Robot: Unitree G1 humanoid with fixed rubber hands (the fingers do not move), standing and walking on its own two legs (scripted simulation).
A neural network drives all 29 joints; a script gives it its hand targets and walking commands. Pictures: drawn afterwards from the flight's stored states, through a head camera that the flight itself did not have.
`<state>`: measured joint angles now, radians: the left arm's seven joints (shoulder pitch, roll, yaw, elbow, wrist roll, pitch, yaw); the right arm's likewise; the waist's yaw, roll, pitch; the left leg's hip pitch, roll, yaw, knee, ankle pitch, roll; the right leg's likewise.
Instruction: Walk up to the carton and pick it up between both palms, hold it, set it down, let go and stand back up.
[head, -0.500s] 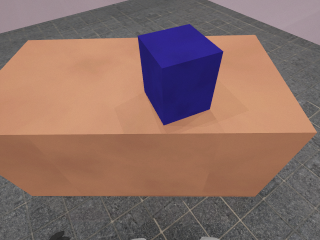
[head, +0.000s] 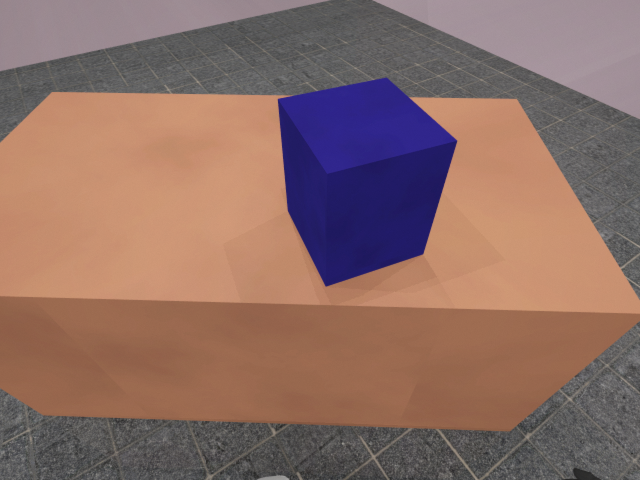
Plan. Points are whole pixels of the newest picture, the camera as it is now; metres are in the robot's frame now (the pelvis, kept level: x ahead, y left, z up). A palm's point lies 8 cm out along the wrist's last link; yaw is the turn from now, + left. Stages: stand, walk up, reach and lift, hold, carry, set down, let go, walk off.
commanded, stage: walk up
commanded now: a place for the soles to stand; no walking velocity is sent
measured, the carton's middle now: (356, 182) +0.59 -0.03 +0.03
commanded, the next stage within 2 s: none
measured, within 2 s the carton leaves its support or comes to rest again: neither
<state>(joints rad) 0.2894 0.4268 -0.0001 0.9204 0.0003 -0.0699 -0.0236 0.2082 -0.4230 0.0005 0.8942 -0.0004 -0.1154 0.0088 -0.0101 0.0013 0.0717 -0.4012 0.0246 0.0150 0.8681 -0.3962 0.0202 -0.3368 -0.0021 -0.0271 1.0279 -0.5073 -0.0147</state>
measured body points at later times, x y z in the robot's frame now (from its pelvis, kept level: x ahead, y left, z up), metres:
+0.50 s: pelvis +0.07 -0.06 +0.00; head +0.08 -0.07 +0.45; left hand +0.14 +0.26 -0.10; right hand +0.16 -0.38 -0.10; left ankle +0.10 +0.08 -0.66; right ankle +0.12 -0.17 -0.70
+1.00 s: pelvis +0.13 -0.04 +0.00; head +0.15 -0.02 +0.45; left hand +0.24 +0.27 -0.12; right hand +0.18 -0.37 -0.10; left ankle +0.15 +0.07 -0.70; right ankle +0.15 -0.17 -0.68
